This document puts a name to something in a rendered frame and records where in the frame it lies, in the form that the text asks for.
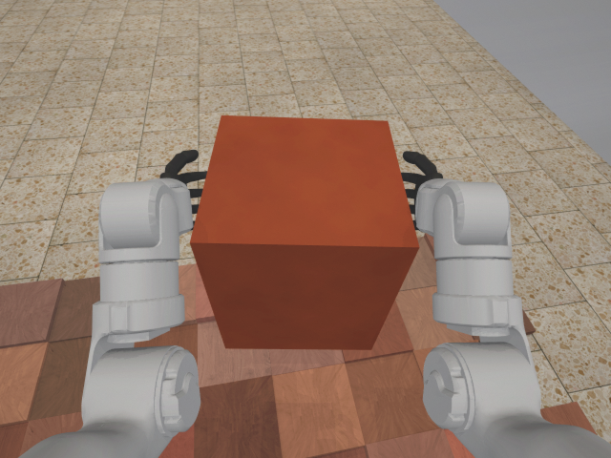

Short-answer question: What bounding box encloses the right robot forearm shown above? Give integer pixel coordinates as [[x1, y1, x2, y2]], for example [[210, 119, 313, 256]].
[[415, 178, 541, 407]]

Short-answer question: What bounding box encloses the robot right upper arm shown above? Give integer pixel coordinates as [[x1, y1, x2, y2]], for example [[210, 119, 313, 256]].
[[423, 342, 611, 458]]

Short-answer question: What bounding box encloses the carton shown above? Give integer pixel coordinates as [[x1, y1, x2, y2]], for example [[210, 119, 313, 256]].
[[190, 115, 419, 350]]

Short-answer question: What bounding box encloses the right robot hand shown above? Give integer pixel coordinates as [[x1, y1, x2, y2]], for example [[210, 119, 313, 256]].
[[401, 151, 443, 232]]

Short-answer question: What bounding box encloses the robot left upper arm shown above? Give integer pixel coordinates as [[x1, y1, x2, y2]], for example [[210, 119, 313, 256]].
[[18, 345, 200, 458]]

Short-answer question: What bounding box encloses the left robot hand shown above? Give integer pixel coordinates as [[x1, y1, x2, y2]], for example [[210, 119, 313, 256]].
[[160, 150, 207, 231]]

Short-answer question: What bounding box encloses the left robot forearm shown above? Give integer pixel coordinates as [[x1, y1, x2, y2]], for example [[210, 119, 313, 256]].
[[81, 178, 194, 422]]

